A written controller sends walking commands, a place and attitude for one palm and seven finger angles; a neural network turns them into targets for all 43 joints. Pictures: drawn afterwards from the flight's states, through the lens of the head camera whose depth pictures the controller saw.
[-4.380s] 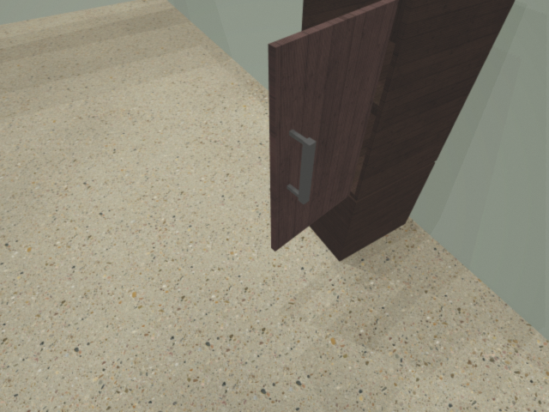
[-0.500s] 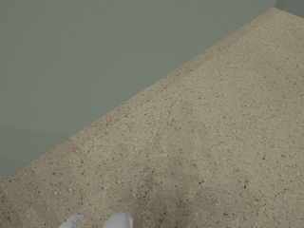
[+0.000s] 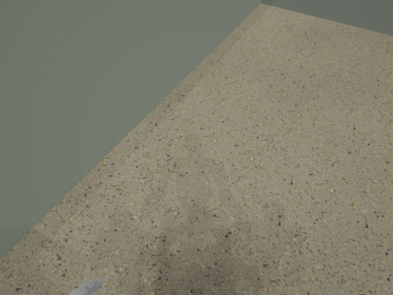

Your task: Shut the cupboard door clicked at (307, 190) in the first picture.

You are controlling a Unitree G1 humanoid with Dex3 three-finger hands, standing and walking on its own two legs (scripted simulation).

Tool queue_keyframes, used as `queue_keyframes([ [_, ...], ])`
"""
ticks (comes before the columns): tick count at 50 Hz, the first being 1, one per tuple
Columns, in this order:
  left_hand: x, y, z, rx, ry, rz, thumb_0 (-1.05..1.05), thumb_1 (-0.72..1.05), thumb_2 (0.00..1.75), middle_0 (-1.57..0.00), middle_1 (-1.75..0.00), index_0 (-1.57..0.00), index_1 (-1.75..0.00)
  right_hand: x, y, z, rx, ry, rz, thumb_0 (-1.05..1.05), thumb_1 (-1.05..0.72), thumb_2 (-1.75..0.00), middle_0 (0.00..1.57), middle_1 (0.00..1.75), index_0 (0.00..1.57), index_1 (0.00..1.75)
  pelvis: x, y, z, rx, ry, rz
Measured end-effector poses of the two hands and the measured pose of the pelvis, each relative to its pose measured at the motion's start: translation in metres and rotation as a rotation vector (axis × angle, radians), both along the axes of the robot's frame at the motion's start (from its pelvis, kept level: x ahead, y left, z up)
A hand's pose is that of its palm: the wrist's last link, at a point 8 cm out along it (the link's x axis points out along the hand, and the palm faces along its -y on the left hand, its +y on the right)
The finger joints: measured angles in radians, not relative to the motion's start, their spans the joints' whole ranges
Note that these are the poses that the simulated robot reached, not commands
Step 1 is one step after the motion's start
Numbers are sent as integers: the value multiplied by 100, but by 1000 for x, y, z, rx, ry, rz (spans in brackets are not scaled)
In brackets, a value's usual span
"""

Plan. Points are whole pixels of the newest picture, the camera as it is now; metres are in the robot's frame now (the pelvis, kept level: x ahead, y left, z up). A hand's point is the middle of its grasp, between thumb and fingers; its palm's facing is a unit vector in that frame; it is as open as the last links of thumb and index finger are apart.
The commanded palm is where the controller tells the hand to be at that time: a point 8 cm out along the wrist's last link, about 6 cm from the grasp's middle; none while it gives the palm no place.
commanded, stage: walk around to get in front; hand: left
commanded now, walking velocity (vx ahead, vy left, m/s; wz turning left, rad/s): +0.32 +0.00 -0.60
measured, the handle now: out of the picture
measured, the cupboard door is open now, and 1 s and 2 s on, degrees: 100 100 100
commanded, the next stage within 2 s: walk to a spot facing it in 1.06 s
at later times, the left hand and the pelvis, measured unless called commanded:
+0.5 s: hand (136, 236) +0.27 +0.18 -0.17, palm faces -0.23 -0.96 -0.18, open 7.4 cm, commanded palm none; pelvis +0.18 -0.01 +0.01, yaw -17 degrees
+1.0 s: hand (209, 152) +0.52 -0.01 -0.14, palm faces -0.39 -0.89 -0.22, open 7.1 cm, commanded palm none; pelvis +0.38 -0.16 +0.02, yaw -25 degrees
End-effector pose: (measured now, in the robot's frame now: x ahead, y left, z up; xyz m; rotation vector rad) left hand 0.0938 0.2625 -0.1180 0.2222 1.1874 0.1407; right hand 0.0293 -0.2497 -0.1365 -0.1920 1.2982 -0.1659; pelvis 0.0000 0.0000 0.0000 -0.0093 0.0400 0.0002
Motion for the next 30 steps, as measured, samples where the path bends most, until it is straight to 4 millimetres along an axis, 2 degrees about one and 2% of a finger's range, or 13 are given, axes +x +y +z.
queue_keyframes([
  [3, 16, -14, 3, 14, -34, -11, 1, 91, 90, -19, -30, -20, -30, -4, -20, -7, -8, 62, -40, 1, -91, -90, 20, 30, 20, 30, 12, -7, -2, -1, -18, -17],
  [6, 20, -26, 7, 11, -5, -19, 1, 91, 90, -19, -30, -20, -30, 15, -31, 2, -16, 46, -66, 1, -91, -90, 20, 30, 20, 30, 29, -12, 7, 10, -22, -48],
  [13, 26, -37, -2, -38, 143, -51, 1, 90, 90, -20, -30, -20, -30, 102, -33, 28, -26, -130, -91, 1, -91, -90, 20, 30, 20, 30, 78, -14, 15, 20, -20, -127],
  [16, 40, -33, -13, -54, 194, -51, 1, 90, 90, -20, -30, -20, -30, 144, -26, 32, -37, -196, -88, 1, -91, -90, 20, 30, 20, 30, 107, -9, 10, 15, -26, -158],
  [18, 57, -27, -25, -59, 219, -62, 1, 90, 90, -20, -30, -20, -30, 168, -23, 29, -58, -250, -89, 1, -91, -90, 20, 30, 20, 30, 128, -4, 0, 1, -26, -190],
  [20, 82, -24, -32, -55, 234, -94, 1, 90, 90, -20, -30, -20, -30, 178, -19, 28, -73, -278, -107, 1, -91, -90, 20, 30, 20, 30, 143, -2, -4, 2, -32, -224],
  [22, 117, -25, -30, -49, 214, -138, 1, 90, 90, -20, -30, -20, -30, 176, -16, 28, -68, -260, -142, 1, -91, -90, 20, 30, 20, 30, 157, -4, -1, 7, -35, -256],
  [26, 201, -44, -12, -50, 110, -223, 1, 91, 90, -19, -30, -19, -30, 153, -7, 27, -32, -146, -230, 1, -91, -90, 20, 30, 20, 30, 186, -13, 12, 10, -25, -302],
  [30, 286, -81, 7, -51, 6, -324, 1, 91, 90, -19, -30, -19, -30, 121, 0, 22, 19, -8, -338, 1, -91, -90, 20, 30, 20, 30, 216, -27, 19, 10, -15, -350],
])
